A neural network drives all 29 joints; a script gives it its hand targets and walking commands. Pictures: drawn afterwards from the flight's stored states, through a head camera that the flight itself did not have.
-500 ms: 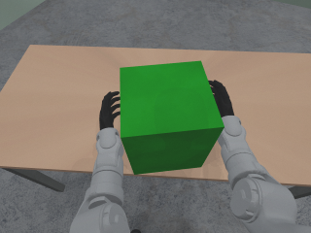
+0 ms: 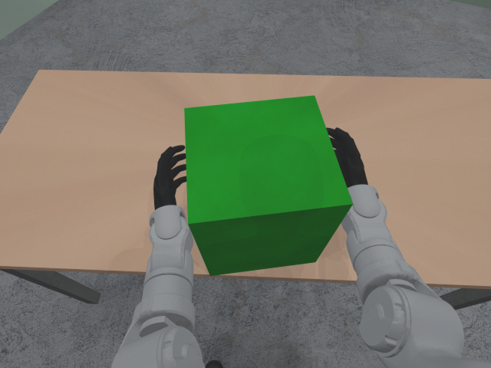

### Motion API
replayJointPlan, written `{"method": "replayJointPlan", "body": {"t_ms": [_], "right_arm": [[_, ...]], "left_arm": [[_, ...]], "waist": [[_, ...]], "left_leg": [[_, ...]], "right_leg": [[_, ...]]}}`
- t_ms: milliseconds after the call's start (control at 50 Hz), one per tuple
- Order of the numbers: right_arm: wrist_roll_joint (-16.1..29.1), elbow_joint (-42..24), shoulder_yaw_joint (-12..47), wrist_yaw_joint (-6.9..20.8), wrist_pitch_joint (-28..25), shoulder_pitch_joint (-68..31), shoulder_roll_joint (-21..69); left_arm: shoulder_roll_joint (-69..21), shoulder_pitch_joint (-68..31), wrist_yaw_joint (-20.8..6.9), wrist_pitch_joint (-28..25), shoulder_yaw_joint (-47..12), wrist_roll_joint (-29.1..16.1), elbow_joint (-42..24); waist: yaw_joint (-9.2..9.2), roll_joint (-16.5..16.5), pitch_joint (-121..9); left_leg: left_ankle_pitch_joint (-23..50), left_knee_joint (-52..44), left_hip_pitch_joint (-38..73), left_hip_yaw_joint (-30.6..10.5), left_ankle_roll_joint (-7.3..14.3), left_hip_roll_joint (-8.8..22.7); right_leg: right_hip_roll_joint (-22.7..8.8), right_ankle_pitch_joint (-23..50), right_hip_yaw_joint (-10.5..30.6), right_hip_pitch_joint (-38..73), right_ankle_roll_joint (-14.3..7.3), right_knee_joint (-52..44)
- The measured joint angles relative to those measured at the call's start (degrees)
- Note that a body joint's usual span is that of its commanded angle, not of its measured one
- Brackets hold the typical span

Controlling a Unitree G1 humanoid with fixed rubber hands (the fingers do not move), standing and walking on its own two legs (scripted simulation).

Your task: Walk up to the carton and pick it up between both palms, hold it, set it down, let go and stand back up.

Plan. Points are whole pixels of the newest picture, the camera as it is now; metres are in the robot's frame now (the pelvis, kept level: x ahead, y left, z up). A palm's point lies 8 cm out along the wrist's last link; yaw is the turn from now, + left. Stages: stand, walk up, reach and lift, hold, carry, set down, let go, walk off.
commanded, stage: set down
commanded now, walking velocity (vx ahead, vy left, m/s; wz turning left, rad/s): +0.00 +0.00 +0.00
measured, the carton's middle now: (257, 194) +0.42 +0.05 -0.01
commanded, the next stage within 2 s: none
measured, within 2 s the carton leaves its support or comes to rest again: neither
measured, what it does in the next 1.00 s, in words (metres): stands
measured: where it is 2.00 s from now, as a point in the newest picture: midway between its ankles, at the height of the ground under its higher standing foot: outside the picture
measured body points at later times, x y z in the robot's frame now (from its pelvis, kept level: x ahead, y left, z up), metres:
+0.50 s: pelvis -0.01 +0.00 -0.01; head +0.10 +0.01 +0.43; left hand +0.39 +0.20 +0.00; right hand +0.47 -0.09 +0.02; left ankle +0.01 +0.14 -0.74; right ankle -0.03 -0.09 -0.74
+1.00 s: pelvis -0.02 +0.00 -0.02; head +0.08 -0.01 +0.42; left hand +0.39 +0.23 +0.05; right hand +0.50 -0.14 +0.07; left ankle +0.01 +0.14 -0.74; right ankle -0.03 -0.09 -0.74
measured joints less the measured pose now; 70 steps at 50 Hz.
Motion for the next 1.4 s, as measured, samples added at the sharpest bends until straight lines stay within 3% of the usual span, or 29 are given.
{"method": "replayJointPlan", "body": {"t_ms": [300, 360, 460, 540, 760, 880, 1100, 1220, 1400], "right_arm": [[0.16, 0.07, 1.04, -0.04, 1.65, 0.03, -0.79], [5.57, 4.19, 6.60, -1.17, 2.46, -1.52, -3.50], [19.60, 12.12, 21.25, -3.37, 3.70, -5.83, -8.99], [27.38, 15.60, 29.04, -4.20, 3.48, -8.60, -11.91], [35.38, 20.58, 34.29, -2.60, 1.80, -12.28, -17.77], [39.04, 16.36, 36.23, -0.37, 4.90, -12.68, -21.42], [43.70, 8.98, 40.60, 0.51, 13.20, -13.17, -23.29], [42.75, 9.89, 37.97, 0.76, 17.82, -15.04, -22.35], [40.56, 9.29, 33.57, 1.24, 23.03, -17.50, -22.90]], "left_arm": [[0.13, -0.44, 0.65, 0.88, -0.32, 0.78, 0.79], [1.83, -1.06, 2.27, 1.10, -3.01, -1.53, 4.14], [5.62, -2.68, 5.69, 0.46, -11.69, -10.75, 10.80], [7.47, -4.61, 6.27, -1.77, -16.36, -16.21, 15.65], [12.77, -5.97, 4.61, -3.61, -21.89, -24.76, 18.97], [14.71, -6.59, 3.84, 0.55, -24.46, -28.09, 13.35], [15.71, -10.63, 2.11, 10.25, -21.81, -27.52, 9.35], [17.90, -12.06, 3.18, 15.97, -23.46, -28.54, 7.66], [19.03, -13.25, 4.90, 25.67, -25.66, -28.53, 0.07]], "waist": [[0.85, -0.29, 0.27], [1.42, -0.02, -0.37], [3.07, 0.82, -3.93], [4.76, 1.40, -6.21], [6.41, 2.44, -9.39], [6.02, 2.93, -10.14], [5.69, 1.93, -7.80], [5.58, 1.49, -6.69], [3.63, 1.03, -5.11]], "left_leg": [[-0.45, 0.58, 0.17, 0.64, -0.03, 0.38], [-0.68, 1.41, -1.09, 0.63, -0.04, 0.72], [-1.81, 5.36, -7.59, 0.07, -0.13, 1.79], [-2.97, 8.95, -12.51, -0.72, -0.25, 2.34], [-4.15, 14.00, -19.56, -2.77, -0.50, 2.30], [-3.60, 13.97, -20.44, -3.18, -0.53, 2.26], [-1.01, 8.56, -12.61, -2.11, -0.44, 1.23], [-0.30, 6.96, -8.93, -2.91, -0.62, 0.95], [0.19, 6.01, -5.72, -4.99, -1.01, 0.79]], "right_leg": [[0.28, 0.21, 0.50, 0.34, 0.02, -0.29], [0.57, 0.50, 0.54, -0.50, 0.00, -0.41], [1.46, 0.76, 0.29, -5.76, -0.13, 0.94], [1.88, -0.09, -0.21, -10.16, -0.23, 3.76], [1.83, -2.24, -1.76, -16.81, -0.47, 9.41], [1.90, -1.85, -1.97, -17.66, -0.56, 9.55], [1.22, -0.67, -0.70, -11.56, -0.37, 7.23], [1.19, -0.17, -1.31, -7.42, -0.60, 5.41], [1.45, 0.54, -3.03, -2.68, -0.92, 2.76]]}}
